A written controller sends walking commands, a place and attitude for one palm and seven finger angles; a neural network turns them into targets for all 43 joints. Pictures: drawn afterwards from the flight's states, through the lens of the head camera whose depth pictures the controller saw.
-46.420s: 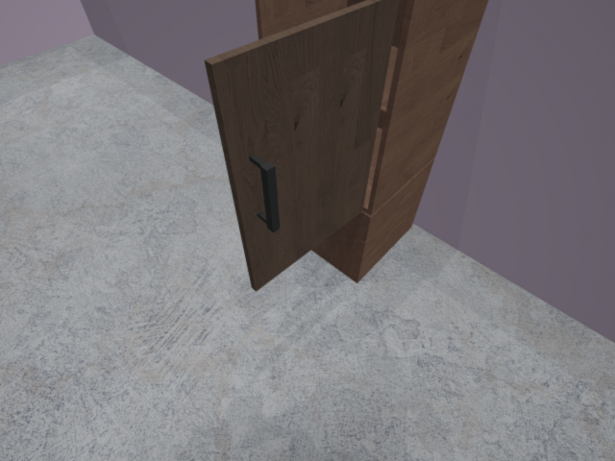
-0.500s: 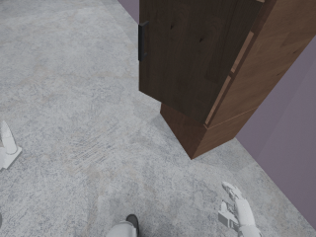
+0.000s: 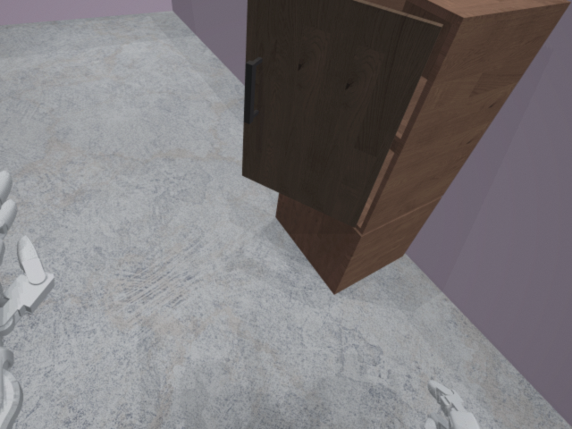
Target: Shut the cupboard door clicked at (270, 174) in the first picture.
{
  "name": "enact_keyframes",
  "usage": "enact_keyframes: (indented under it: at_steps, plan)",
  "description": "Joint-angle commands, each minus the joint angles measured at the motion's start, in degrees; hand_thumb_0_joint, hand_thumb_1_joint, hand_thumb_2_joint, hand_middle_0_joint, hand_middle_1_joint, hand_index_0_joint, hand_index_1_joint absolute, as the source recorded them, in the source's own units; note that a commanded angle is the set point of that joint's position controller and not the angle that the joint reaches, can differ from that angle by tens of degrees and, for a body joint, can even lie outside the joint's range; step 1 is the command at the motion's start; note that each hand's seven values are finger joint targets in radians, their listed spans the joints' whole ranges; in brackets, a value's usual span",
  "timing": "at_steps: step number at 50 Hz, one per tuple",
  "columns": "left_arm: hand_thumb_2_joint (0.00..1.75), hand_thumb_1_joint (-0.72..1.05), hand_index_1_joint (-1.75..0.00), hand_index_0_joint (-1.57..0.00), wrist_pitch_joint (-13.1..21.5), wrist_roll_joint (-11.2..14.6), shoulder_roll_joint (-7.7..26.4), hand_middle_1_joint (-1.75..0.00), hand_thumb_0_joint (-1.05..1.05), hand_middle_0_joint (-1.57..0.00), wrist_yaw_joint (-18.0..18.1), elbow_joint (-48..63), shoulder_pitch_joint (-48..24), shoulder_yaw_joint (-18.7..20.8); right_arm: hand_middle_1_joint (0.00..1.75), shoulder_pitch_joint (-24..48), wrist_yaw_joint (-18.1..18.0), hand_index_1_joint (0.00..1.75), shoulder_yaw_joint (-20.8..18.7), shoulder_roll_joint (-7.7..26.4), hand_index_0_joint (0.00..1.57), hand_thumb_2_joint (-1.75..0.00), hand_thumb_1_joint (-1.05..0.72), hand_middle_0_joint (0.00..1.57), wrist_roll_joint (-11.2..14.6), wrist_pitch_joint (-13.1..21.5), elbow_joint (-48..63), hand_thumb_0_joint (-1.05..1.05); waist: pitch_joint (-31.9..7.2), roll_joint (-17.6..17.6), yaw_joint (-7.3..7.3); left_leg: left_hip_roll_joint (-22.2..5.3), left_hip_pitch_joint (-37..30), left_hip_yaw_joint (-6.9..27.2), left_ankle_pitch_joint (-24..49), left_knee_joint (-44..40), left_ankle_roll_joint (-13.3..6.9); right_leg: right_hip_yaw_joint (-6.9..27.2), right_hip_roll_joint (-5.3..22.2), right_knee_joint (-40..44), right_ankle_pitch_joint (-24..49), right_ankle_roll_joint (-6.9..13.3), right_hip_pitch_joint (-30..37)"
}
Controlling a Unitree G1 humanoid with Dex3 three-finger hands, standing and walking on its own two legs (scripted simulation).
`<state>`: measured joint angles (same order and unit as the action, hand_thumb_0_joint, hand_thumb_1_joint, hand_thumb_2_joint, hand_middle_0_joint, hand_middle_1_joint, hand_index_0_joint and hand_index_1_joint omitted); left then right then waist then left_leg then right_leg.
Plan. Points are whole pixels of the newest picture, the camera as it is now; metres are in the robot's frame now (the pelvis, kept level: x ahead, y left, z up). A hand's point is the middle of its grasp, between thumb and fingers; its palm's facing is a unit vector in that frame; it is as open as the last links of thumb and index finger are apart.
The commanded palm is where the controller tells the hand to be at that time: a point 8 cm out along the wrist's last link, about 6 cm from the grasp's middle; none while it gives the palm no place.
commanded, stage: stop stepping back and stand still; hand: left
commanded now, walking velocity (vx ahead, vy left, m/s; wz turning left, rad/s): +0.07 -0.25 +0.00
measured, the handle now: (253, 91) +0.88 +0.12 +0.00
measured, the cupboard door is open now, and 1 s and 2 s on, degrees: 30 30 30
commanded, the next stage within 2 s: let the arm hang, fingers relaxed in 0.34 s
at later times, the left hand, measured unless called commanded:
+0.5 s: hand (80, 334) +0.19 +0.24 +0.09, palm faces +0.33 -0.86 -0.38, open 7.4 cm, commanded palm none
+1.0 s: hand out of the picture -0.03 +0.20 -0.16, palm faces +0.01 -0.97 -0.23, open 7.2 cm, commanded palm none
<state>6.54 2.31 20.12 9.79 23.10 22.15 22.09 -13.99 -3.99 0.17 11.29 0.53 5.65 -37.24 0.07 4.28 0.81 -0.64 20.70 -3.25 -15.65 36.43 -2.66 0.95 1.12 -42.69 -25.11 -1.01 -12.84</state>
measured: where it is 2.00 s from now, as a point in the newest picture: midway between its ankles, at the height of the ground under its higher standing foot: outside the picture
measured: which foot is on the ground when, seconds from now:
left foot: down 0.00-1.00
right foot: up 0.00-0.30, down 0.32-1.00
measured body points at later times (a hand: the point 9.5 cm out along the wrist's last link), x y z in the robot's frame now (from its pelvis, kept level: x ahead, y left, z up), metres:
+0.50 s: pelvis -0.01 -0.01 +0.00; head -0.05 -0.01 +0.45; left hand +0.17 +0.28 +0.11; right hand +0.11 -0.28 -0.09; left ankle +0.01 +0.10 -0.72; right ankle -0.04 -0.08 -0.73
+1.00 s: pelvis -0.03 +0.01 +0.01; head -0.03 +0.01 +0.46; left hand -0.03 +0.26 -0.14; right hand -0.04 -0.21 -0.14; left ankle +0.00 +0.11 -0.73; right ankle -0.04 -0.08 -0.73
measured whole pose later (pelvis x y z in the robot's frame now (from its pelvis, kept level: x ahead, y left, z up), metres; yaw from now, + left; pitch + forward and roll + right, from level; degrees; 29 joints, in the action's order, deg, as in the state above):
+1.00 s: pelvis -0.03 +0.01 +0.01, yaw -1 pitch -2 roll -1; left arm -1.8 -0.7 11.9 1.1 -59.3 18.8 1.2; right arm -18.4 -0.9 0.7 8.9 -1.6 -1.9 -59.8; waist 1.4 -0.5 0.8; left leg -0.8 13.2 -2.4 -11.5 26.7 -1.0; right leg -8.2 -0.5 -24.1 -14.1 2.7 -8.2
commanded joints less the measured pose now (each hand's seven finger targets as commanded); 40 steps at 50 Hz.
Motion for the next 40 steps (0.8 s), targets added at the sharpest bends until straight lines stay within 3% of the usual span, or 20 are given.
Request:
enact_keyframes:
  at_steps: [1,4,5,8,13,15,17,19,21,22,23,25,26,28,29,30,32,35,38,40]
  plan:
    - [0.90,0.90,-0.30,-0.20,9.35,0.68,18.43,-0.30,0.00,-0.20,-0.74,37.63,4.73,10.20,0.30,4.57,1.98,0.30,-3.21,6.96,0.20,-0.90,-0.90,0.20,-0.59,6.36,11.17,0.00,-14.93,-16.66,-0.74,-15.10,-16.99,18.72,17.86,-20.41,-0.86,-0.44,-2.96,-12.39,-3.52,0.33,-8.79]
    - [0.90,0.90,-0.30,-0.20,7.52,2.16,20.18,-0.30,0.00,-0.20,-0.02,29.57,18.56,16.01,0.30,4.44,1.87,0.30,-2.46,6.13,0.20,-0.90,-0.90,0.20,-0.97,5.04,10.06,0.00,-15.14,-17.34,-0.55,-13.04,-20.01,11.98,24.03,-18.43,-0.65,-3.58,-3.42,-3.77,2.59,-0.52,-10.21]
    - [0.90,0.90,-0.30,-0.20,6.86,2.62,18.23,-0.30,0.00,-0.20,-0.23,26.38,20.49,15.06,0.30,4.66,1.62,0.30,-1.92,5.64,0.20,-0.90,-0.90,0.20,-1.20,3.59,10.07,0.00,-13.85,-17.34,0.09,-12.82,-18.39,10.59,23.52,-18.90,-0.26,-4.57,-4.14,-1.24,2.41,-0.52,-9.04]
    - [0.90,0.90,-0.30,-0.20,4.57,3.38,16.58,-0.30,0.00,-0.20,-0.74,16.23,19.66,14.10,0.30,4.67,0.46,0.30,-1.13,6.08,0.20,-0.90,-0.90,0.20,-0.85,0.73,10.19,0.00,-7.70,-18.23,0.83,-13.85,-10.80,8.52,12.86,-22.68,-0.33,-5.99,-4.30,4.92,3.56,-0.28,-6.40]
    - [0.90,0.90,-0.30,-0.20,1.85,2.34,13.77,-0.30,0.00,-0.20,-1.21,7.15,13.64,9.26,0.30,4.81,-0.51,0.30,-0.90,6.94,0.20,-0.90,-0.90,0.20,-0.09,-1.21,10.50,0.00,-3.44,-9.22,0.48,-11.51,3.48,6.41,-15.14,-24.99,0.71,-6.83,-3.16,19.60,7.77,0.88,8.31]
    - [0.90,0.90,-0.30,-0.20,1.16,1.37,12.69,-0.30,0.00,-0.20,-1.11,8.62,9.35,6.37,0.30,5.52,-0.37,0.30,-1.07,6.79,0.20,-0.90,-0.90,0.20,0.16,-1.39,10.91,0.00,-3.78,-4.43,0.61,-7.90,5.57,4.72,-14.20,-18.15,1.61,-1.49,1.06,23.40,7.14,2.74,9.88]
    - [0.90,0.90,-0.30,-0.20,1.36,0.56,14.02,-0.30,0.00,-0.20,-0.59,12.27,3.95,5.80,0.30,5.82,-0.18,0.30,-1.42,6.89,0.20,-0.90,-0.90,0.20,-0.47,-1.21,10.82,0.00,-3.85,1.12,0.61,-4.46,2.00,3.74,-6.21,-6.46,2.31,9.09,9.08,29.07,3.87,6.33,2.06]
    - [0.90,0.90,-0.30,-0.20,1.53,-0.18,14.88,-0.30,0.00,-0.20,0.15,18.55,-3.40,4.29,0.30,7.35,-0.03,0.30,-1.80,7.12,0.20,-0.90,-0.90,0.20,0.61,-0.23,10.19,0.00,-3.37,7.19,-0.45,-2.18,1.53,2.99,-4.73,2.87,2.04,15.68,13.50,32.41,0.77,7.24,-2.68]
    - [0.90,0.90,-0.30,-0.20,2.80,-1.13,14.68,-0.30,0.00,-0.20,1.19,18.90,-4.54,4.38,0.30,7.22,-0.64,0.30,-1.52,6.95,0.20,-0.90,-0.90,0.20,0.25,0.81,9.70,0.00,-1.78,2.53,-0.54,-2.18,3.92,3.61,-5.50,5.12,1.84,13.96,14.67,29.64,9.55,8.81,-0.40]
    - [0.90,0.90,-0.30,-0.20,-3.91,-5.26,3.43,-0.30,0.00,-0.20,-6.47,-27.82,-1.90,-14.84,0.30,7.74,4.83,0.30,-5.02,16.71,0.20,-0.90,-0.90,0.20,-1.96,2.52,-0.98,0.00,5.74,-2.81,2.37,-6.97,7.35,3.17,-4.03,10.65,1.98,1.76,19.64,18.75,30.95,11.33,-5.90]
    - [0.90,0.90,-0.30,-0.20,-6.54,-4.37,1.69,-0.30,0.00,-0.20,-8.49,-29.03,1.22,-14.47,0.30,3.23,4.75,0.30,-4.36,12.51,0.20,-0.90,-0.90,0.20,-1.28,-1.68,0.40,0.00,0.92,-6.86,1.18,-3.47,1.27,5.26,-6.91,7.71,2.13,4.02,14.39,15.68,32.32,11.75,-7.17]
    - [0.90,0.90,-0.30,-0.20,-7.53,-3.72,-0.47,-0.30,0.00,-0.20,-9.36,-31.05,1.50,-16.14,0.30,-0.05,4.56,0.30,-2.79,9.71,0.20,-0.90,-0.90,0.20,-1.38,-3.80,0.48,0.00,0.78,-8.44,0.60,-3.54,-2.34,4.73,8.19,2.05,1.12,-0.96,10.39,12.64,27.35,7.02,-9.06]
    - [0.90,0.90,-0.30,-0.20,-7.63,-3.51,-1.43,-0.30,0.00,-0.20,-9.55,-33.36,0.41,-17.61,0.30,0.51,4.43,0.30,-2.30,9.48,0.20,-0.90,-0.90,0.20,-1.66,-4.23,1.22,0.00,0.53,-6.32,0.24,-4.44,-3.64,6.10,14.73,-0.12,0.58,-1.40,8.65,11.92,24.90,5.33,-9.76]
    - [0.90,0.90,-0.30,-0.20,-6.97,-3.82,0.00,-0.30,0.00,-0.20,-9.51,-39.33,-2.45,-18.92,0.30,2.79,4.09,0.30,-2.14,11.20,0.20,-0.90,-0.90,0.20,-2.35,-4.75,1.22,0.00,0.07,2.31,-0.54,-5.01,-3.04,6.45,14.15,-0.20,0.96,0.95,8.64,16.56,22.39,4.38,-6.48]
    - [0.90,0.90,-0.30,-0.20,-6.71,-4.04,0.60,-0.30,0.00,-0.20,-9.46,-42.43,-3.76,-18.81,0.30,1.72,3.93,0.30,-2.12,10.35,0.20,-0.90,-0.90,0.20,-2.57,-4.97,1.10,0.00,-0.21,6.31,0.00,-4.46,-3.71,6.06,16.26,-0.24,1.36,1.47,9.21,16.21,28.03,4.79,-4.70]
    - [0.90,0.90,-0.30,-0.20,-6.86,-3.87,1.03,-0.30,0.00,-0.20,-9.35,-45.68,-4.69,-18.90,0.30,0.32,3.82,0.30,-2.07,10.45,0.20,-0.90,-0.90,0.20,-2.50,-5.17,-0.08,0.00,-1.88,5.97,0.39,-3.98,-4.90,6.16,18.64,-1.77,1.48,0.21,9.28,14.53,30.44,5.33,-2.24]
    - [0.90,0.90,-0.30,-0.20,-6.89,-3.41,1.05,-0.30,0.00,-0.20,-8.96,-52.22,-5.27,-19.25,0.30,0.10,3.44,0.30,-1.52,10.20,0.20,-0.90,-0.90,0.20,-2.47,-5.35,-3.23,0.00,-4.33,1.80,-0.04,-4.52,-6.08,6.62,22.93,-4.34,1.27,-0.08,7.94,13.70,31.37,4.70,2.29]
    - [0.90,0.90,-0.30,-0.20,-6.92,-2.91,0.58,-0.30,0.00,-0.20,-8.57,-60.97,-4.70,-19.70,0.30,0.79,3.21,0.30,-0.61,8.74,0.20,-0.90,-0.90,0.20,-2.23,-5.51,-7.15,0.00,-3.60,-9.01,-0.80,-4.98,-5.36,7.21,18.72,-8.75,0.98,0.37,6.38,17.22,21.14,3.81,5.09]
    - [0.90,0.90,-0.30,-0.20,-6.64,-3.08,-2.21,-0.30,0.00,-0.20,-8.43,-67.06,-3.45,-19.07,0.30,-0.03,2.84,0.30,-0.59,5.99,0.20,-0.90,-0.90,0.20,-2.39,-5.72,-10.67,0.00,-2.98,-13.49,-0.97,-4.14,-5.11,6.32,10.70,-10.44,1.21,1.17,6.77,21.58,15.79,4.44,6.04]
    - [0.90,0.90,-0.30,-0.20,-6.72,-3.07,-1.94,-0.30,0.00,-0.20,-8.44,-70.00,-4.42,-19.37,0.30,-1.35,2.76,0.30,-0.67,5.50,0.20,-0.90,-0.90,0.20,-2.23,-6.12,-12.73,0.00,-1.75,-12.64,-0.60,-4.30,-5.28,6.50,7.06,-11.44,1.27,1.07,6.72,23.44,12.52,4.62,5.16]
